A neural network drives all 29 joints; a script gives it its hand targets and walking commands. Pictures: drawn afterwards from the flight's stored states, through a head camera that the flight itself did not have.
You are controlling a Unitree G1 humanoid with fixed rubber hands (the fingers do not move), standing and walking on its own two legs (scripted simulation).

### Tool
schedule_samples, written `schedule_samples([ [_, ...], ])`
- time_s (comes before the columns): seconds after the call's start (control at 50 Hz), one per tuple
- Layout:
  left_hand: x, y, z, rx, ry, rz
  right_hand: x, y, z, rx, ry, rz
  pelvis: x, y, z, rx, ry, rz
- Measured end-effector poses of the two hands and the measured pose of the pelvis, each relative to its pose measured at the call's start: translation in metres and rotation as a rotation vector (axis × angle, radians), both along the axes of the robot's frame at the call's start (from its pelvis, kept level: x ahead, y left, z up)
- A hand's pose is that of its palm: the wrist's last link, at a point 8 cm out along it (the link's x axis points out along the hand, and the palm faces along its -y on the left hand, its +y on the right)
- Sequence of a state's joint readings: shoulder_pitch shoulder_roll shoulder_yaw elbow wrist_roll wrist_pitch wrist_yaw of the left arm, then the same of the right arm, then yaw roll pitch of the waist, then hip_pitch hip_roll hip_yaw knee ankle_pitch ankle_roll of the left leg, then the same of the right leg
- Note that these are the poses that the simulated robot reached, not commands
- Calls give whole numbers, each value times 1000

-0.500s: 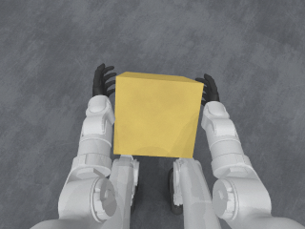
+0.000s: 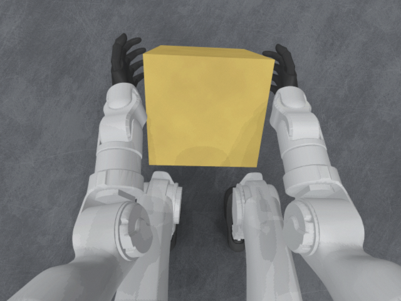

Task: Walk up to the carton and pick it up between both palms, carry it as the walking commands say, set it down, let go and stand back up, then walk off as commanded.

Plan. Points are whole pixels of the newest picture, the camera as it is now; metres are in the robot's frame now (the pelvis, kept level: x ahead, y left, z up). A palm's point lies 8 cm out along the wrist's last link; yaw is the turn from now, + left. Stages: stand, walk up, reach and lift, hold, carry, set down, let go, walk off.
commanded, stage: set down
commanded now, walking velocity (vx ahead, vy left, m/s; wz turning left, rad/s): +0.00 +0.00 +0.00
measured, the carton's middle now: (203, 99) +0.48 +0.01 -0.20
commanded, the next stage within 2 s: none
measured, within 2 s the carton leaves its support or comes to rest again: neither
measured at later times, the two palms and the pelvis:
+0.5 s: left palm (137, 82) +0.51 +0.15 -0.17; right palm (271, 86) +0.51 -0.14 -0.19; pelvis -0.03 +0.00 -0.05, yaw +0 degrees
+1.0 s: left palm (134, 78) +0.53 +0.17 -0.23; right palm (261, 78) +0.54 -0.13 -0.24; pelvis -0.01 +0.01 -0.10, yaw +1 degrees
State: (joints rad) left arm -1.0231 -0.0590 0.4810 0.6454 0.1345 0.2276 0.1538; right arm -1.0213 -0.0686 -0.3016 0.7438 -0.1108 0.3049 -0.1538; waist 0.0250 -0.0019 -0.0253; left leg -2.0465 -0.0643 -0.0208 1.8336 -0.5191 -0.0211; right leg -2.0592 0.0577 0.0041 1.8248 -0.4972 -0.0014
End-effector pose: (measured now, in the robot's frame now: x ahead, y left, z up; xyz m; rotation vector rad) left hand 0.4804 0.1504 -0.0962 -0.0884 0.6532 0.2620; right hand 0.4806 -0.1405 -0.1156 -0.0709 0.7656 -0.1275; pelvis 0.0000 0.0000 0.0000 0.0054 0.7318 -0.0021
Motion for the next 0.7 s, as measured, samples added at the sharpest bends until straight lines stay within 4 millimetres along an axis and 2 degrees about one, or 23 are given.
schedule_samples([
  [0.14, 4, -3, -37, 18, -13, -6, 3, -2, -41, 13, -14, -5, -16, -1, -15, 4, -121, -2],
  [0.22, 6, -1, -69, 19, -26, -10, 5, -1, -72, 9, -30, 0, -29, -2, -20, 6, -259, -4],
  [0.28, 5, -1, -92, 17, 13, -10, 6, -1, -91, -3, 4, 11, -29, -2, -32, 4, -239, -6],
  [0.34, 6, 0, -93, 43, 45, -10, 8, 0, -94, -18, 31, 27, -26, -2, -39, 4, -252, -7],
  [0.42, 16, 1, -80, 35, -1, -1, 18, 2, -79, -31, -17, 28, -25, -3, -43, 8, -278, -5],
  [0.48, 24, 0, -77, 41, -10, 4, 27, 2, -77, -22, -23, 19, -27, -3, -48, 7, -276, -4],
  [0.56, 29, -1, -83, 35, 9, 13, 32, 2, -87, -11, 0, 23, -24, -3, -60, 7, -224, -6],
  [0.64, 31, 0, -103, 8, 32, -10, 34, -1, -108, -15, 25, 38, -20, -2, -72, 4, -180, -5],
  [0.7, 38, 8, -114, 4, 20, 15, 43, 3, -117, 37, -14, 50, -22, 0, -78, 1, -205, -6],
])
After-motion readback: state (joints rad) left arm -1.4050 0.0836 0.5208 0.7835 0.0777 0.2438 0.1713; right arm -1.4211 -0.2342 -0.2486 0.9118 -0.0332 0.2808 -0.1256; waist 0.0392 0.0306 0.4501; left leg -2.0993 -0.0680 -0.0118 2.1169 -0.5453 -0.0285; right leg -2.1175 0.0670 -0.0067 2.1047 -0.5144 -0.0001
